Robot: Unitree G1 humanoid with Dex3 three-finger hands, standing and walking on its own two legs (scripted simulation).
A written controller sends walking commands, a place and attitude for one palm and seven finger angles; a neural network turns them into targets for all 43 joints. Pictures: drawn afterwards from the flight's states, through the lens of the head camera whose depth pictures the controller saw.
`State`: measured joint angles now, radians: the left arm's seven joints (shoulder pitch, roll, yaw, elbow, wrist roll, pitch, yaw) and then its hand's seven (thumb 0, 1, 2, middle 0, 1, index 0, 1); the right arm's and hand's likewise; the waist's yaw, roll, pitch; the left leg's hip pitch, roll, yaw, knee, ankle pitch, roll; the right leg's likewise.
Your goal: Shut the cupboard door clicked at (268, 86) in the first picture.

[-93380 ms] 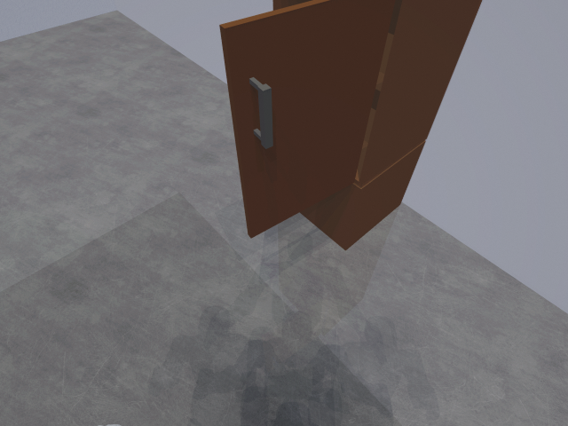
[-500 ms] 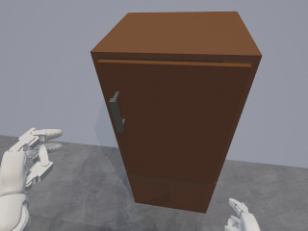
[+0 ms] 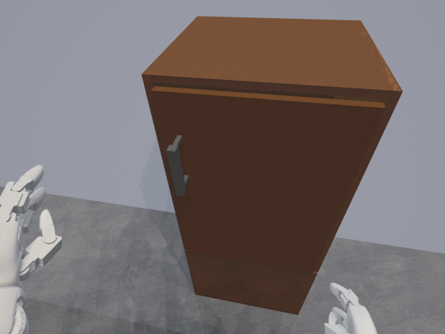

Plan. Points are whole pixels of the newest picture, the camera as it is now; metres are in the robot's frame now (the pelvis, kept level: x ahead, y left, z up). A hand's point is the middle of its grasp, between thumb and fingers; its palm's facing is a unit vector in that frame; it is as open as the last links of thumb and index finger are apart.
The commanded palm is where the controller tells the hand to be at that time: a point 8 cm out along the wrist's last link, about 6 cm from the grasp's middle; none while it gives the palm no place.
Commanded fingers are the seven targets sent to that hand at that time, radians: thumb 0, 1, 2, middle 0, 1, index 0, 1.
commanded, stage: draw the hand back to the body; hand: left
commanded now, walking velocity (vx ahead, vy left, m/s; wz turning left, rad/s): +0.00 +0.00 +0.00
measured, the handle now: (179, 166) +0.43 +0.15 +0.08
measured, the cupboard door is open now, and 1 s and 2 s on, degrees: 0 0 0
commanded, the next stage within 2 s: step back with the hand held close in 0.04 s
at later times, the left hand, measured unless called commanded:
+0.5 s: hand (57, 239) +0.19 +0.26 +0.15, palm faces +0.34 -0.80 -0.49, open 7.4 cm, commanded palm +0.14 +0.31 +0.17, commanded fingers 0.00 0.90 0.90 -0.20 -0.30 -0.20 -0.30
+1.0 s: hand out of the picture +0.11 +0.30 +0.16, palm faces +0.46 -0.77 -0.45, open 7.4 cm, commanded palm +0.05 +0.33 +0.17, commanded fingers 0.00 0.90 0.90 -0.20 -0.30 -0.20 -0.30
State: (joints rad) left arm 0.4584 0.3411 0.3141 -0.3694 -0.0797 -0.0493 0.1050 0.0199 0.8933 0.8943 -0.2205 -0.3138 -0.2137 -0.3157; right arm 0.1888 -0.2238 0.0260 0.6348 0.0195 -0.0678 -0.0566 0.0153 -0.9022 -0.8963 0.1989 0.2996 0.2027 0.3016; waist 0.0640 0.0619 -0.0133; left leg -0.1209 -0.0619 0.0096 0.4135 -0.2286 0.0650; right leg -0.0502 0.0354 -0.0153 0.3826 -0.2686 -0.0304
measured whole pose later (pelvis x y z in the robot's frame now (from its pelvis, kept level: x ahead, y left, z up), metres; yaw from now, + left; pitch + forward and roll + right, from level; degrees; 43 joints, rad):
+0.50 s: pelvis -0.01 +0.01 -0.01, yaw -1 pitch +1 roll -1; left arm 0.56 0.42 0.37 -0.46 -0.08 -0.09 0.11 0.02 0.89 0.89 -0.21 -0.30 -0.21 -0.31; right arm 0.18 -0.25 -0.02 0.56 0.03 0.07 -0.08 0.01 -0.90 -0.90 0.20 0.30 0.20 0.30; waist 0.01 0.05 -0.03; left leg -0.27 -0.06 0.03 0.49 -0.24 0.08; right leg -0.21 0.03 0.00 0.47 -0.28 -0.01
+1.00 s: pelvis -0.08 +0.03 -0.02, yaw +1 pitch +0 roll -3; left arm 0.52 0.43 0.44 -0.50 -0.03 -0.19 0.15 0.02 0.89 0.89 -0.21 -0.30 -0.21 -0.31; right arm 0.25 -0.22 0.00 0.57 0.01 -0.01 -0.09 0.01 -0.90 -0.90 0.20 0.30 0.20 0.30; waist -0.01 0.00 -0.02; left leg -0.42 -0.06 0.02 0.60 -0.18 0.11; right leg -0.34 0.06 0.02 0.57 -0.23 0.01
